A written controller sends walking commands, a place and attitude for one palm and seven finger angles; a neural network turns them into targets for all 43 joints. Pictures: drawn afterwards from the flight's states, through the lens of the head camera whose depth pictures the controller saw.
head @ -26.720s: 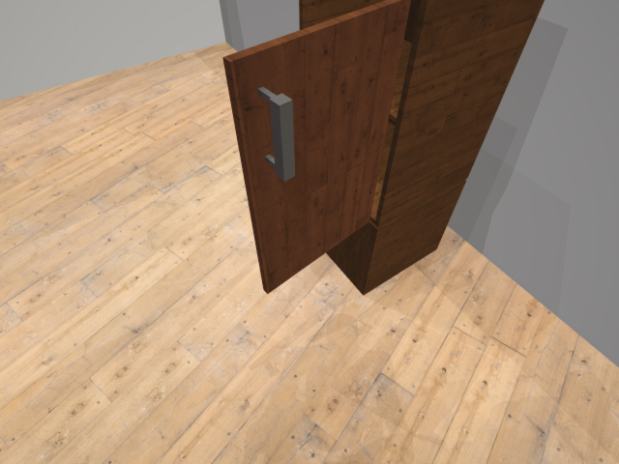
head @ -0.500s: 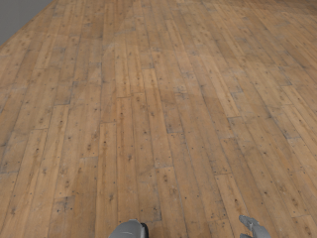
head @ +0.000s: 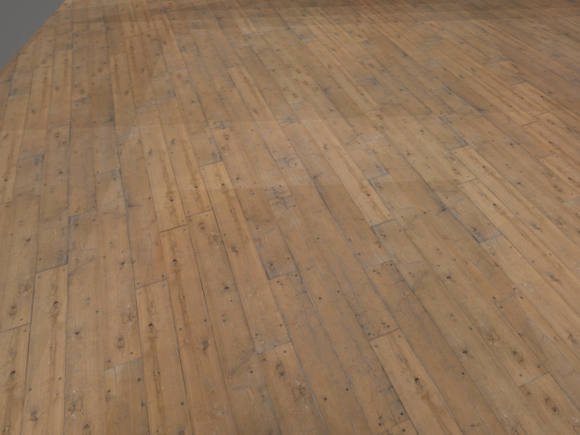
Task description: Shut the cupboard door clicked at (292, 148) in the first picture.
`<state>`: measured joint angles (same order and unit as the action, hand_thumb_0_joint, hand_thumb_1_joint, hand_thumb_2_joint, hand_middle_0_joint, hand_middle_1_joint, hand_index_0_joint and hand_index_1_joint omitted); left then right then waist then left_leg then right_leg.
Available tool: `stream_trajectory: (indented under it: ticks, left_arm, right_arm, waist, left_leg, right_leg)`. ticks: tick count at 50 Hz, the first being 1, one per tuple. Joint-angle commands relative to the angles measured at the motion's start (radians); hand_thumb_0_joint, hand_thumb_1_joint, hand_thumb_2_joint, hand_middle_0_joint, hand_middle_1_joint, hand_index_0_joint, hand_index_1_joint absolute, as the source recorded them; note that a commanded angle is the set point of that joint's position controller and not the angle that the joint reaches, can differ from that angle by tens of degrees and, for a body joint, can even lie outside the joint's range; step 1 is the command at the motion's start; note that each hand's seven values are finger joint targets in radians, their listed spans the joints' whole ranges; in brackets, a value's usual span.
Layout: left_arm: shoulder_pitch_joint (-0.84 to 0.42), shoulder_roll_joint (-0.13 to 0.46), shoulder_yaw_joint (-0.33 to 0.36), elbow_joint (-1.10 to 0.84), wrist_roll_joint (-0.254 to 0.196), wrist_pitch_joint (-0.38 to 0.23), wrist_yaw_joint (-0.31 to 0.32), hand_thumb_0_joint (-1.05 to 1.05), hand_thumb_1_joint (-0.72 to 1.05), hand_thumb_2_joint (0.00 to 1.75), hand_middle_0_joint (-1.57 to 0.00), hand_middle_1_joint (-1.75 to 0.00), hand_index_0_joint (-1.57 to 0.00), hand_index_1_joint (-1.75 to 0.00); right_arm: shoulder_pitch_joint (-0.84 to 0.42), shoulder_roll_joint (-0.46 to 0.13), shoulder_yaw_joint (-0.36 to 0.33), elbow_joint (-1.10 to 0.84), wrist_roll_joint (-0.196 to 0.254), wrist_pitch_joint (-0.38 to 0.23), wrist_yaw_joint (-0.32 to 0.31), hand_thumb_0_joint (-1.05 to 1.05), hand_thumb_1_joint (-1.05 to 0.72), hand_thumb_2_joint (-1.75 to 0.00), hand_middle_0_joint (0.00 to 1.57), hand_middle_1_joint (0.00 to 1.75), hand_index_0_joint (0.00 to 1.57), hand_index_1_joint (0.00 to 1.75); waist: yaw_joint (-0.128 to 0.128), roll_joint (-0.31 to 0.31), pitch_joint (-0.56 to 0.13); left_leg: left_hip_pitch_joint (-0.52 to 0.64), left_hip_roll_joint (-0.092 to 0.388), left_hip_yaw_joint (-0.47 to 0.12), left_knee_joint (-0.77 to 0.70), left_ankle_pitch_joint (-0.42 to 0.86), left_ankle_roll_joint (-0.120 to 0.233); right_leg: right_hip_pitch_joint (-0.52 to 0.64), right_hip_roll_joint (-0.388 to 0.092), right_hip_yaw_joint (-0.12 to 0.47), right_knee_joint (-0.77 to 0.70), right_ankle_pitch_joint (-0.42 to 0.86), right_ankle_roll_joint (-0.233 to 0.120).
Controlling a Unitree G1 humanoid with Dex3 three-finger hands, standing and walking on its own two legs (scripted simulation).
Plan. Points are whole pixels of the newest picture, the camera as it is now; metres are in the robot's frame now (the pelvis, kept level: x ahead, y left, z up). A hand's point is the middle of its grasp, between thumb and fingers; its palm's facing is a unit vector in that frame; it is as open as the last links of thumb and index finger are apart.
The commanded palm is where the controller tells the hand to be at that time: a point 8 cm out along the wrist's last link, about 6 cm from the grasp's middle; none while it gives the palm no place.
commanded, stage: turn to face it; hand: left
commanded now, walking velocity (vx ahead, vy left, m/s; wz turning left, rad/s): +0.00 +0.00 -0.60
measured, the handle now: out of the picture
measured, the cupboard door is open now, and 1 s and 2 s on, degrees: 65 65 65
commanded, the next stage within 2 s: none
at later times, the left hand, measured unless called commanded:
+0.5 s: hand (168, 384) +0.21 +0.23 -0.15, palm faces -0.24 -0.95 -0.21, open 7.4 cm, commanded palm none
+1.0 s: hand (226, 367) +0.24 +0.14 -0.15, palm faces -0.53 -0.81 -0.23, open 7.4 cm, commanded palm none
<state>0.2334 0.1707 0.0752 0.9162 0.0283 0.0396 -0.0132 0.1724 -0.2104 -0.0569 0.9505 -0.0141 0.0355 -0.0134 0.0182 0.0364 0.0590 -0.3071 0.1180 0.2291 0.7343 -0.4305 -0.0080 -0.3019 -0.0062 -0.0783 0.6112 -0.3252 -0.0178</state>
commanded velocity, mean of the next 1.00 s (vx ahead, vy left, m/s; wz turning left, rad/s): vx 0.00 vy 0.00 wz -0.60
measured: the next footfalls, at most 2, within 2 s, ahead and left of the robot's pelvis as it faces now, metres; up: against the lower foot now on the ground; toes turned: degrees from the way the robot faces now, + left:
left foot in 0.34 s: +0.10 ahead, +0.15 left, +0.00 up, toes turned -8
right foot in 0.72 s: +0.02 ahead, -0.09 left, +0.00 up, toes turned -30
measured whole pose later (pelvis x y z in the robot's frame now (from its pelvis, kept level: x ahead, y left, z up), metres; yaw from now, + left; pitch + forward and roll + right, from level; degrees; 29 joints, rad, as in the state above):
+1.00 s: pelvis +0.06 +0.02 +0.01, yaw -34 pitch +2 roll +0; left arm 0.18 0.21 0.05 0.88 0.02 0.06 -0.01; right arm 0.15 -0.25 -0.05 0.87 -0.01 0.05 -0.01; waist 0.00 0.00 0.09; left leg -0.45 0.06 0.03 0.88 -0.41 -0.10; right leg -0.25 0.03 0.06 0.50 -0.27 -0.02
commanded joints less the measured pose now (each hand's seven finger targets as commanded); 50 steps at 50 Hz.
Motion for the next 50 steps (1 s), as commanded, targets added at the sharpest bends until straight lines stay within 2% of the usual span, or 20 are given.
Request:
stream_trajectory:
  ticks: [1, 3, 5, 10, 14, 15, 16, 17, 19, 21, 23, 29, 33, 34, 35, 36, 37, 39, 42, 50]
  left_arm:
    - [0.1, 0.233, 0.056, -0.041, -0.001, -0.028, 0.039, 0.0, 0.9, 0.9, -0.2, -0.3, -0.2, -0.3]
    - [0.032, 0.203, 0.041, -0.065, -0.008, -0.028, 0.037, 0.0, 0.9, 0.9, -0.2, -0.3, -0.2, -0.3]
    - [0.001, 0.201, 0.04, -0.077, -0.004, -0.029, 0.035, 0.0, 0.9, 0.9, -0.2, -0.3, -0.2, -0.3]
    - [-0.004, 0.248, 0.048, -0.077, 0.0, -0.017, 0.025, 0.0, 0.9, 0.9, -0.2, -0.3, -0.2, -0.3]
    - [-0.078, 0.248, 0.048, -0.092, -0.006, -0.004, 0.022, 0.0, 0.9, 0.9, -0.2, -0.3, -0.2, -0.3]
    - [-0.087, 0.216, 0.041, -0.106, -0.016, 0.001, 0.019, 0.0, 0.9, 0.9, -0.2, -0.3, -0.2, -0.3]
    - [-0.051, 0.155, 0.028, -0.127, -0.026, 0.006, 0.01, 0.0, 0.9, 0.9, -0.2, -0.3, -0.2, -0.3]
    - [-0.068, 0.16, 0.022, -0.149, -0.019, 0.002, 0.005, 0.0, 0.9, 0.9, -0.2, -0.3, -0.2, -0.3]
    - [-0.115, 0.183, 0.031, -0.141, -0.008, 0.008, -0.004, 0.0, 0.9, 0.9, -0.2, -0.3, -0.2, -0.3]
    - [-0.121, 0.163, 0.027, -0.128, -0.013, 0.016, -0.018, 0.0, 0.9, 0.9, -0.2, -0.3, -0.2, -0.3]
    - [-0.128, 0.146, 0.021, -0.132, -0.015, 0.024, -0.025, 0.0, 0.9, 0.9, -0.2, -0.3, -0.2, -0.3]
    - [-0.18, 0.132, 0.012, -0.155, -0.01, 0.02, -0.03, 0.0, 0.9, 0.9, -0.2, -0.3, -0.2, -0.3]
    - [-0.112, 0.149, 0.016, -0.14, -0.009, 0.006, -0.026, 0.0, 0.9, 0.9, -0.2, -0.3, -0.2, -0.3]
    - [-0.044, 0.184, 0.024, -0.121, -0.005, -0.002, -0.021, 0.0, 0.9, 0.9, -0.2, -0.3, -0.2, -0.3]
    - [0.038, 0.277, 0.042, -0.1, 0.003, -0.015, -0.009, 0.0, 0.9, 0.9, -0.2, -0.3, -0.2, -0.3]
    - [0.083, 0.349, 0.051, -0.079, -0.006, -0.019, 0.003, 0.0, 0.9, 0.9, -0.2, -0.3, -0.2, -0.3]
    - [0.092, 0.344, 0.057, -0.081, -0.012, -0.017, 0.019, 0.0, 0.9, 0.9, -0.2, -0.3, -0.2, -0.3]
    - [-0.034, 0.28, 0.046, -0.11, -0.014, -0.012, 0.032, 0.0, 0.9, 0.9, -0.2, -0.3, -0.2, -0.3]
    - [-0.092, 0.254, 0.031, -0.133, -0.009, -0.019, 0.026, 0.0, 0.9, 0.9, -0.2, -0.3, -0.2, -0.3]
    - [-0.073, 0.274, 0.047, -0.116, 0.0, -0.012, 0.018, 0.0, 0.9, 0.9, -0.2, -0.3, -0.2, -0.3]
  right_arm:
    - [-0.066, -0.078, -0.016, -0.125, 0.002, -0.007, -0.02, 0.0, -0.9, -0.9, 0.2, 0.3, 0.2, 0.3]
    - [-0.045, -0.084, -0.015, -0.108, 0.0, -0.007, -0.013, 0.0, -0.9, -0.9, 0.2, 0.3, 0.2, 0.3]
    - [-0.02, -0.075, -0.011, -0.099, -0.003, -0.005, -0.009, 0.0, -0.9, -0.9, 0.2, 0.3, 0.2, 0.3]
    - [-0.029, -0.082, -0.007, -0.121, 0.004, -0.009, -0.011, 0.0, -0.9, -0.9, 0.2, 0.3, 0.2, 0.3]
    - [0.072, -0.1, -0.006, -0.105, 0.01, -0.025, -0.018, 0.0, -0.9, -0.9, 0.2, 0.3, 0.2, 0.3]
    - [0.116, -0.145, -0.011, -0.092, 0.005, -0.036, -0.021, 0.0, -0.9, -0.9, 0.2, 0.3, 0.2, 0.3]
    - [0.134, -0.247, -0.027, -0.1, -0.012, -0.046, -0.023, 0.0, -0.9, -0.9, 0.2, 0.3, 0.2, 0.3]
    - [0.161, -0.291, -0.033, -0.114, -0.016, -0.038, -0.026, 0.0, -0.9, -0.9, 0.2, 0.3, 0.2, 0.3]
    - [0.11, -0.254, -0.021, -0.126, -0.022, -0.044, -0.031, 0.0, -0.9, -0.9, 0.2, 0.3, 0.2, 0.3]
    - [0.057, -0.215, -0.013, -0.141, -0.024, -0.041, -0.031, 0.0, -0.9, -0.9, 0.2, 0.3, 0.2, 0.3]
    - [0.074, -0.207, -0.015, -0.131, -0.021, -0.039, -0.031, 0.0, -0.9, -0.9, 0.2, 0.3, 0.2, 0.3]
    - [0.118, -0.218, -0.032, -0.103, -0.018, -0.032, -0.018, 0.0, -0.9, -0.9, 0.2, 0.3, 0.2, 0.3]
    - [0.078, -0.24, -0.044, -0.105, -0.014, -0.027, -0.011, 0.0, -0.9, -0.9, 0.2, 0.3, 0.2, 0.3]
    - [0.067, -0.23, -0.045, -0.111, -0.007, -0.026, -0.005, 0.0, -0.9, -0.9, 0.2, 0.3, 0.2, 0.3]
    - [0.051, -0.171, -0.034, -0.139, 0.003, -0.024, 0.0, 0.0, -0.9, -0.9, 0.2, 0.3, 0.2, 0.3]
    - [-0.003, -0.124, -0.014, -0.184, 0.004, -0.015, -0.002, 0.0, -0.9, -0.9, 0.2, 0.3, 0.2, 0.3]
    - [-0.043, -0.139, -0.009, -0.188, 0.004, -0.003, -0.016, 0.0, -0.9, -0.9, 0.2, 0.3, 0.2, 0.3]
    - [-0.033, -0.151, -0.014, -0.158, 0.005, -0.004, -0.02, 0.0, -0.9, -0.9, 0.2, 0.3, 0.2, 0.3]
    - [0.011, -0.127, -0.01, -0.135, -0.001, 0.004, -0.006, 0.0, -0.9, -0.9, 0.2, 0.3, 0.2, 0.3]
    - [0.01, -0.111, -0.009, -0.155, 0.009, -0.015, -0.009, 0.0, -0.9, -0.9, 0.2, 0.3, 0.2, 0.3]
  waist:
    - [0.035, -0.257, -0.109]
    - [0.004, -0.145, -0.128]
    - [-0.006, -0.144, -0.135]
    - [0.008, -0.171, -0.109]
    - [-0.046, -0.182, -0.121]
    - [-0.061, -0.081, -0.147]
    - [-0.052, 0.198, -0.168]
    - [-0.069, 0.262, -0.153]
    - [-0.048, 0.193, -0.104]
    - [-0.028, 0.117, -0.073]
    - [-0.037, 0.145, -0.093]
    - [-0.068, 0.178, -0.093]
    - [-0.024, 0.147, -0.11]
    - [0.011, 0.079, -0.128]
    - [0.052, -0.168, -0.171]
    - [0.071, -0.319, -0.138]
    - [0.08, -0.271, -0.134]
    - [0.022, -0.251, -0.107]
    - [-0.027, -0.177, -0.109]
    - [-0.023, -0.196, -0.115]
  left_leg:
    - [-0.356, -0.044, -0.23, 0.45, -0.136, -0.049]
    - [-0.314, -0.031, -0.238, 0.438, -0.024, -0.066]
    - [-0.261, -0.036, -0.221, 0.348, 0.007, -0.075]
    - [-0.18, -0.07, -0.193, 0.116, -0.004, -0.079]
    - [0.058, -0.09, -0.195, -0.226, 0.177, -0.067]
    - [0.192, -0.029, -0.235, -0.357, 0.254, -0.05]
    - [0.298, 0.212, -0.483, -0.418, 0.408, 0.044]
    - [0.25, 0.372, -0.588, -0.428, 0.523, 0.159]
    - [0.185, 0.337, -0.526, -0.405, 0.634, 0.188]
    - [0.191, 0.253, -0.346, -0.376, 0.711, 0.156]
    - [0.242, 0.224, -0.26, -0.358, 0.744, 0.14]
    - [0.246, 0.24, -0.165, -0.329, 0.727, 0.126]
    - [0.186, 0.236, -0.11, -0.215, 0.631, 0.068]
    - [0.107, 0.199, -0.076, -0.105, 0.559, 0.024]
    - [-0.098, 0.092, -0.002, 0.098, 0.249, -0.04]
    - [-0.292, -0.036, -0.067, 0.317, -0.242, -0.075]
    - [-0.338, -0.021, -0.201, 0.428, -0.223, -0.068]
    - [-0.363, 0.011, -0.251, 0.48, -0.084, -0.078]
    - [-0.234, -0.013, -0.213, 0.377, 0.015, -0.093]
    - [-0.079, -0.082, -0.196, -0.027, 0.036, -0.077]
  right_leg:
    - [0.276, -0.345, 0.472, -0.252, 0.674, -0.234]
    - [0.248, -0.274, 0.345, -0.238, 0.612, -0.193]
    - [0.218, -0.241, 0.303, -0.241, 0.575, -0.172]
    - [0.189, -0.219, 0.347, -0.222, 0.553, -0.175]
    - [0.056, -0.162, 0.365, -0.129, 0.459, -0.101]
    - [-0.036, -0.095, 0.318, -0.06, 0.343, -0.049]
    - [-0.208, 0.047, 0.196, 0.123, -0.013, 0.017]
    - [-0.24, 0.058, 0.102, 0.351, -0.329, 0.044]
    - [-0.279, 0.001, 0.128, 0.565, -0.277, 0.056]
    - [-0.264, -0.023, 0.098, 0.549, -0.194, 0.071]
    - [-0.239, -0.027, 0.063, 0.47, -0.159, 0.076]
    - [-0.123, -0.009, -0.009, 0.227, -0.114, 0.056]
    - [0.06, 0.006, -0.036, -0.06, 0.055, 0.027]
    - [0.191, -0.014, -0.006, -0.176, 0.183, 0.006]
    - [0.382, -0.22, 0.236, -0.243, 0.441, -0.063]
    - [0.374, -0.394, 0.445, -0.243, 0.769, -0.179]
    - [0.332, -0.386, 0.465, -0.241, 0.767, -0.225]
    - [0.297, -0.304, 0.386, -0.235, 0.62, -0.207]
    - [0.16, -0.23, 0.279, -0.24, 0.55, -0.166]
    - [0.119, -0.199, 0.4, -0.189, 0.493, -0.157]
